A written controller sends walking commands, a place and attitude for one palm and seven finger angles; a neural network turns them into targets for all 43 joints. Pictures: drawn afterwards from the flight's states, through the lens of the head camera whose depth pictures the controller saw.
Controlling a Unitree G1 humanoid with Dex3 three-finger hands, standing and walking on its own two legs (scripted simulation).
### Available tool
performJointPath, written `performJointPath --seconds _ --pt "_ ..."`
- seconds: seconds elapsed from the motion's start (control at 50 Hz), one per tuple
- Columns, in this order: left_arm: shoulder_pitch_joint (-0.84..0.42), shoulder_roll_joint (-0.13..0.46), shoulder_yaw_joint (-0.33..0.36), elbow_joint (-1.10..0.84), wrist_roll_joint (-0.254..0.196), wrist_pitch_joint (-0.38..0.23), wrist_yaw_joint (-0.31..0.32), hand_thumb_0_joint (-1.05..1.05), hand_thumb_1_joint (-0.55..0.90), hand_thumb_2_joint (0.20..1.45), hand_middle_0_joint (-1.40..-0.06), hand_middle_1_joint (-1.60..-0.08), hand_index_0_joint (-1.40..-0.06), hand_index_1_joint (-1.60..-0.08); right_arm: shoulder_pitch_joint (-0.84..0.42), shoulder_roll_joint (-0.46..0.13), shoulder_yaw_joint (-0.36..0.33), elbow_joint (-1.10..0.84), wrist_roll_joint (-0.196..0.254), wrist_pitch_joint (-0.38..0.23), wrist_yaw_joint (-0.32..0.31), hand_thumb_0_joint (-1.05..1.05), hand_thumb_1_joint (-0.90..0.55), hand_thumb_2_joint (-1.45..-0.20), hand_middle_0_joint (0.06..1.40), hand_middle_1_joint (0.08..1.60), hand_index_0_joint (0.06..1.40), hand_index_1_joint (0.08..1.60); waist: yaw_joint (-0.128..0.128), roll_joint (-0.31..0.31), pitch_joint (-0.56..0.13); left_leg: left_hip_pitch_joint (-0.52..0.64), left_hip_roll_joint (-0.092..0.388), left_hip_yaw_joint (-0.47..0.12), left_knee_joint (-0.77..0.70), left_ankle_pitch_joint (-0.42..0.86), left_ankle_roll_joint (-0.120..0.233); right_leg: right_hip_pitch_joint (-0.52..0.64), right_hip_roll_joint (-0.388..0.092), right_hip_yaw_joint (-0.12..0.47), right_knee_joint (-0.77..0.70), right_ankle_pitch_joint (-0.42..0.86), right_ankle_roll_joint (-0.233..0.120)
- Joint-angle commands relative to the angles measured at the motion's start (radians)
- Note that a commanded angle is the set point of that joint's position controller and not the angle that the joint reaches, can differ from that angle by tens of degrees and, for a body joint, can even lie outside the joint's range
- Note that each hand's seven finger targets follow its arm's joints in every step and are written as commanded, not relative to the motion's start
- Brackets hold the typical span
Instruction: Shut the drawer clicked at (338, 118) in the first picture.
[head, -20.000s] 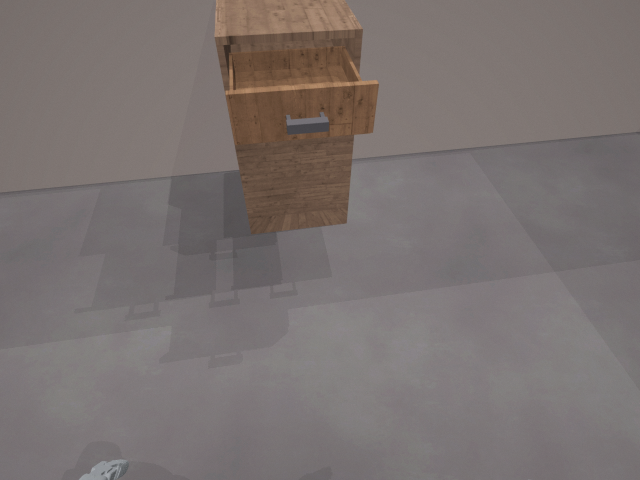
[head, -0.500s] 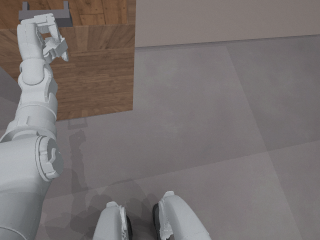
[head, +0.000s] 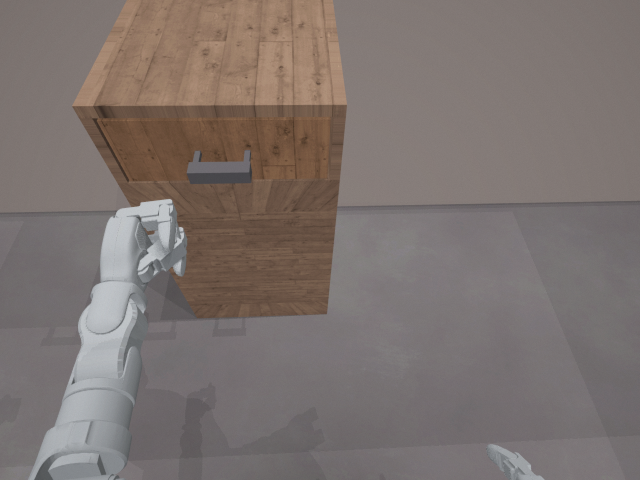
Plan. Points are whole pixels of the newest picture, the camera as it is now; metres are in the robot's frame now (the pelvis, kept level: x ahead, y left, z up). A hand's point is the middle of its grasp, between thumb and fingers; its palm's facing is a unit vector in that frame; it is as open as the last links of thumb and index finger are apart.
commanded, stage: draw the hand back to the body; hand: left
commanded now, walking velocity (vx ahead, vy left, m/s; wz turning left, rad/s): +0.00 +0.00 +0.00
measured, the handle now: (221, 164) +0.61 +0.18 -0.02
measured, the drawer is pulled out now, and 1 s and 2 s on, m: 0.00 0.00 0.00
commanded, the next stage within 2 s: step back with the hand held close in 0.90 s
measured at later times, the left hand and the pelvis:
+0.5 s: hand (46, 355) +0.22 +0.23 +0.15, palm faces +0.29 -0.91 -0.29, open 3.3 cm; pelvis -0.02 +0.01 +0.04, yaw +1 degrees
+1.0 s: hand out of the picture +0.14 +0.24 +0.19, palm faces +0.42 -0.82 -0.38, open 3.3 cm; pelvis -0.03 +0.00 +0.04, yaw +1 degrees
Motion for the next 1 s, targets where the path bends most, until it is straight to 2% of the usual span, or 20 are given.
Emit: performJointPath --seconds 0.0,0.02,0.04,0.06,0.1,0.12,0.18,0.28,0.32,0.34,0.48,0.54,0.68,0.7,0.78,0.82,0.86,0.92,0.94,0.98 --pt "-0.158 0.141 0.033 -0.326 -0.052 -0.009 -0.036 0.000 0.900 0.900 -1.400 -1.600 -1.400 -1.600 0.028 -0.122 -0.036 -0.128 0.020 -0.047 -0.021 0.000 -0.900 -0.900 0.200 0.300 0.200 0.300 0.004 -0.010 -0.304 0.234 0.010 -0.019 -0.108 0.649 -0.013 0.303 -0.023 0.031 -0.060 0.615 0.017" --pt "-0.123 0.243 -0.011 -0.415 0.074 0.028 0.047 0.000 0.900 0.900 -1.400 -1.600 -1.400 -1.600 -0.068 -0.110 -0.040 -0.144 0.021 -0.020 -0.039 0.000 -0.900 -0.900 0.200 0.300 0.200 0.300 0.041 -0.005 -0.330 0.278 0.000 -0.010 -0.159 0.619 -0.006 0.388 -0.059 0.086 -0.110 0.591 0.014" --pt "-0.103 0.214 -0.012 -0.473 0.082 0.058 0.093 0.000 0.900 0.900 -1.400 -1.600 -1.400 -1.600 -0.080 -0.097 -0.035 -0.161 0.019 -0.015 -0.053 0.000 -0.900 -0.900 0.200 0.300 0.200 0.300 0.028 -0.004 -0.293 0.292 0.004 -0.012 -0.187 0.617 -0.007 0.400 -0.063 0.077 -0.132 0.593 0.013" --pt "-0.052 0.196 -0.021 -0.510 0.084 0.082 0.113 0.000 0.900 0.900 -1.400 -1.600 -1.400 -1.600 -0.091 -0.096 -0.032 -0.169 0.016 -0.020 -0.061 0.000 -0.900 -0.900 0.200 0.300 0.200 0.300 0.035 -0.017 -0.277 0.298 0.005 -0.012 -0.200 0.619 -0.006 0.417 -0.067 0.074 -0.144 0.603 0.016" --pt "-0.008 0.215 -0.016 -0.550 0.098 0.120 0.148 0.000 0.900 0.900 -1.400 -1.600 -1.400 -1.600 -0.116 -0.096 -0.023 -0.160 0.018 -0.017 -0.076 0.000 -0.900 -0.900 0.200 0.300 0.200 0.300 0.041 0.002 -0.235 0.353 0.013 -0.021 -0.238 0.634 -0.008 0.425 -0.066 0.071 -0.178 0.578 0.012" --pt "0.025 0.205 -0.021 -0.552 0.102 0.138 0.161 0.000 0.900 0.900 -1.400 -1.600 -1.400 -1.600 -0.132 -0.093 -0.018 -0.158 0.017 -0.015 -0.084 0.000 -0.900 -0.900 0.200 0.300 0.200 0.300 0.043 -0.020 -0.184 0.361 0.016 -0.021 -0.261 0.606 -0.008 0.421 -0.064 0.066 -0.200 0.548 0.013" --pt "0.045 0.210 -0.021 -0.622 0.107 0.165 0.186 0.000 0.900 0.900 -1.400 -1.600 -1.400 -1.600 -0.180 -0.091 -0.003 -0.158 0.016 -0.023 -0.103 0.000 -0.900 -0.900 0.200 0.300 0.200 0.300 0.050 -0.047 -0.112 0.401 0.015 -0.030 -0.332 0.507 -0.006 0.440 -0.059 0.061 -0.264 0.446 0.006" --pt "0.149 0.176 -0.037 -0.710 0.111 0.187 0.202 0.000 0.900 0.900 -1.400 -1.600 -1.400 -1.600 -0.221 -0.083 0.015 -0.142 0.008 -0.049 -0.113 0.000 -0.900 -0.900 0.200 0.300 0.200 0.300 0.066 0.015 -0.033 0.487 0.018 -0.046 -0.419 0.442 -0.012 0.474 -0.058 0.055 -0.346 0.350 -0.003" --pt "0.218 0.169 -0.031 -0.756 0.110 0.191 0.205 0.000 0.900 0.900 -1.400 -1.600 -1.400 -1.600 -0.234 -0.078 0.020 -0.141 0.002 -0.059 -0.112 0.000 -0.900 -0.900 0.200 0.300 0.200 0.300 0.073 0.017 -0.010 0.506 0.020 -0.048 -0.446 0.434 -0.014 0.498 -0.060 0.054 -0.367 0.345 -0.002" --pt "0.253 0.174 -0.019 -0.772 0.109 0.193 0.206 0.000 0.900 0.900 -1.400 -1.600 -1.400 -1.600 -0.238 -0.077 0.022 -0.140 -0.002 -0.064 -0.111 0.000 -0.900 -0.900 0.200 0.300 0.200 0.300 0.076 -0.008 0.014 0.506 0.021 -0.053 -0.459 0.434 -0.015 0.506 -0.058 0.049 -0.378 0.345 -0.003" --pt "0.468 0.234 0.087 -0.987 0.109 0.178 0.212 0.000 0.900 0.900 -1.400 -1.600 -1.400 -1.600 -0.254 -0.073 0.017 -0.129 -0.024 -0.100 -0.100 0.000 -0.900 -0.900 0.200 0.300 0.200 0.300 0.104 0.011 0.027 0.536 0.022 -0.052 -0.497 0.503 -0.021 0.589 -0.057 0.053 -0.422 0.395 -0.008" --pt "0.557 0.224 0.108 -1.073 0.110 0.170 0.215 0.000 0.900 0.900 -1.400 -1.600 -1.400 -1.600 -0.256 -0.064 0.016 -0.127 -0.026 -0.116 -0.094 0.000 -0.900 -0.900 0.200 0.300 0.200 0.300 0.106 0.034 0.048 0.541 0.024 -0.053 -0.502 0.517 -0.024 0.590 -0.060 0.055 -0.429 0.398 -0.007" --pt "0.751 0.254 0.191 -1.179 0.109 0.152 0.221 0.000 0.900 0.900 -1.400 -1.600 -1.400 -1.600 -0.249 -0.069 0.000 -0.124 -0.026 -0.158 -0.091 0.000 -0.900 -0.900 0.200 0.300 0.200 0.300 0.122 0.002 0.100 0.526 0.025 -0.053 -0.501 0.474 -0.024 0.574 -0.051 0.059 -0.459 0.364 -0.006" --pt "0.773 0.259 0.203 -1.200 0.105 0.147 0.221 0.000 0.900 0.900 -1.400 -1.600 -1.400 -1.600 -0.248 -0.067 0.000 -0.128 -0.025 -0.162 -0.093 0.000 -0.900 -0.900 0.200 0.300 0.200 0.300 0.123 -0.002 0.099 0.523 0.026 -0.051 -0.501 0.457 -0.023 0.576 -0.055 0.061 -0.457 0.355 -0.004" --pt "0.725 0.184 0.132 -1.111 0.115 0.148 0.218 0.000 0.900 0.900 -1.400 -1.600 -1.400 -1.600 -0.235 -0.074 -0.006 -0.101 -0.024 -0.165 -0.100 0.000 -0.900 -0.900 0.200 0.300 0.200 0.300 0.095 -0.034 0.221 0.502 0.024 -0.052 -0.507 0.340 -0.012 0.484 -0.055 0.067 -0.494 0.234 0.000" --pt "0.708 0.202 0.147 -1.114 0.117 0.139 0.226 0.000 0.900 0.900 -1.400 -1.600 -1.400 -1.600 -0.231 -0.074 -0.007 -0.098 -0.025 -0.172 -0.107 0.000 -0.900 -0.900 0.200 0.300 0.200 0.300 0.099 -0.020 0.198 0.506 0.022 -0.055 -0.510 0.303 -0.006 0.490 -0.062 0.068 -0.488 0.200 0.001" --pt "0.707 0.225 0.166 -1.151 0.122 0.129 0.235 0.000 0.900 0.900 -1.400 -1.600 -1.400 -1.600 -0.226 -0.074 -0.008 -0.100 -0.029 -0.180 -0.111 0.000 -0.900 -0.900 0.200 0.300 0.200 0.300 0.111 -0.002 0.117 0.526 0.016 -0.052 -0.504 0.343 -0.005 0.536 -0.065 0.067 -0.469 0.237 -0.001" --pt "0.719 0.243 0.178 -1.200 0.123 0.122 0.243 0.000 0.900 0.900 -1.400 -1.600 -1.400 -1.600 -0.230 -0.070 -0.003 -0.101 -0.032 -0.198 -0.112 0.000 -0.900 -0.900 0.200 0.300 0.200 0.300 0.121 0.050 0.071 0.534 0.014 -0.051 -0.499 0.392 -0.012 0.576 -0.069 0.073 -0.454 0.292 -0.005" --pt "0.726 0.253 0.188 -1.210 0.124 0.121 0.247 0.000 0.900 0.900 -1.400 -1.600 -1.400 -1.600 -0.230 -0.068 -0.003 -0.101 -0.033 -0.204 -0.114 0.000 -0.900 -0.900 0.200 0.300 0.200 0.300 0.125 0.034 0.055 0.536 0.012 -0.050 -0.493 0.426 -0.012 0.591 -0.069 0.073 -0.448 0.329 -0.005" --pt "0.742 0.254 0.194 -1.192 0.124 0.128 0.247 0.000 0.900 0.900 -1.400 -1.600 -1.400 -1.600 -0.232 -0.068 -0.002 -0.094 -0.036 -0.208 -0.113 0.000 -0.900 -0.900 0.200 0.300 0.200 0.300 0.129 0.016 0.079 0.528 0.011 -0.051 -0.491 0.448 -0.016 0.591 -0.064 0.074 -0.457 0.350 -0.007"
